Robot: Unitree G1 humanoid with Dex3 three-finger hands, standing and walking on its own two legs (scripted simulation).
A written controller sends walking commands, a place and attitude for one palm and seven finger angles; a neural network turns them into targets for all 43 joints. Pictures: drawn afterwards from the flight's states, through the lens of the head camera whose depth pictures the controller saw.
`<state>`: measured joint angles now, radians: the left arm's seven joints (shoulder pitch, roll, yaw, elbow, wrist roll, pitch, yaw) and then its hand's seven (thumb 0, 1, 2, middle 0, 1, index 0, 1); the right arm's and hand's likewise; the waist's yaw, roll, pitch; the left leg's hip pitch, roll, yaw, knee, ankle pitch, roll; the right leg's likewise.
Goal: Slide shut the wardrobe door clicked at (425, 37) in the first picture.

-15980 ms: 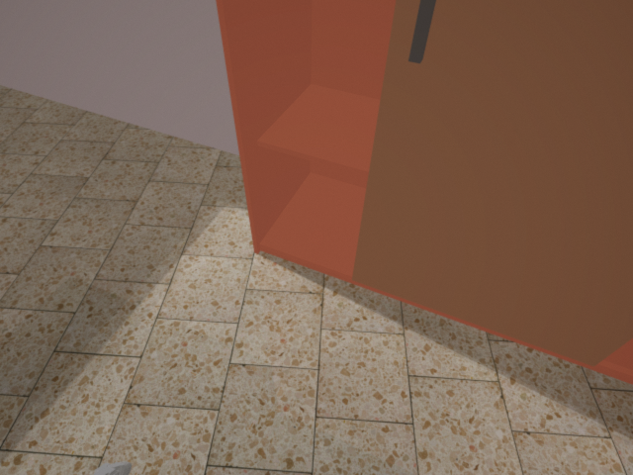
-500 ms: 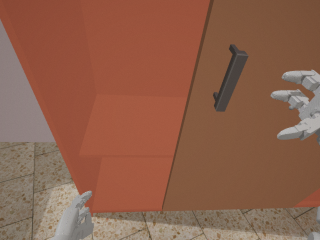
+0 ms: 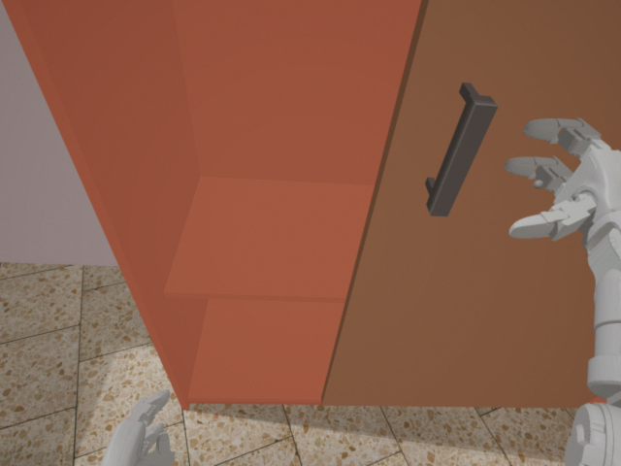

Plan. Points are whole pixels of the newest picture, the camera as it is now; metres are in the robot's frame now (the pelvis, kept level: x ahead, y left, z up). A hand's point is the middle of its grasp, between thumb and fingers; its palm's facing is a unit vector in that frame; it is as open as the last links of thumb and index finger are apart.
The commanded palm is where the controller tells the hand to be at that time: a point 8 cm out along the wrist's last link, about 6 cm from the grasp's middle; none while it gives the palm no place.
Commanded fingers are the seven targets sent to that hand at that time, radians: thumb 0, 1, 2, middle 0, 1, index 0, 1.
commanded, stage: move the hooked fingers beside the handle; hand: right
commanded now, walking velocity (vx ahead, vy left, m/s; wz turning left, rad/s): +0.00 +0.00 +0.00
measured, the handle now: (452, 152) +0.45 -0.13 +0.23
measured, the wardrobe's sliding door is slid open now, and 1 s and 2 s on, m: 0.41 0.41 0.41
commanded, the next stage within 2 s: feel for the door with the fingertips in 0.88 s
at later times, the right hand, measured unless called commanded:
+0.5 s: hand (523, 181) +0.40 -0.21 +0.23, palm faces -0.01 +1.00 -0.05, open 14.0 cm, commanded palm +0.38 -0.25 +0.22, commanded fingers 0.00 0.50 -0.30 0.30 1.20 0.30 1.20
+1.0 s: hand (515, 178) +0.41 -0.20 +0.22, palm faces -0.02 +1.00 -0.05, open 14.0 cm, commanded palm +0.38 -0.25 +0.22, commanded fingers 0.00 0.50 -0.30 0.30 1.20 0.30 1.20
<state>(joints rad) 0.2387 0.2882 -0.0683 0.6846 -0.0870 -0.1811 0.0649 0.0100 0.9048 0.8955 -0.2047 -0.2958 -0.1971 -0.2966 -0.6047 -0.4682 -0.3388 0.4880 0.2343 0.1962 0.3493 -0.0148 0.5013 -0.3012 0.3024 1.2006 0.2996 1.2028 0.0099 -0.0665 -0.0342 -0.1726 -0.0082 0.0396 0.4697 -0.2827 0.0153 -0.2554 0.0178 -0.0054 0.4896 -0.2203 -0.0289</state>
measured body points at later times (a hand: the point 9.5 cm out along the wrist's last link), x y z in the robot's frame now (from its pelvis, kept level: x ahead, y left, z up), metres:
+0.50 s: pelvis +0.01 +0.00 +0.00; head -0.01 +0.03 +0.45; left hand +0.15 +0.25 -0.10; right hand +0.39 -0.26 +0.23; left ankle -0.02 +0.11 -0.74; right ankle +0.03 -0.10 -0.74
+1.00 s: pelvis +0.01 +0.00 +0.00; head +0.00 +0.03 +0.45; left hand +0.15 +0.25 -0.10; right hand +0.40 -0.26 +0.23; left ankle -0.02 +0.11 -0.74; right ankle +0.03 -0.10 -0.74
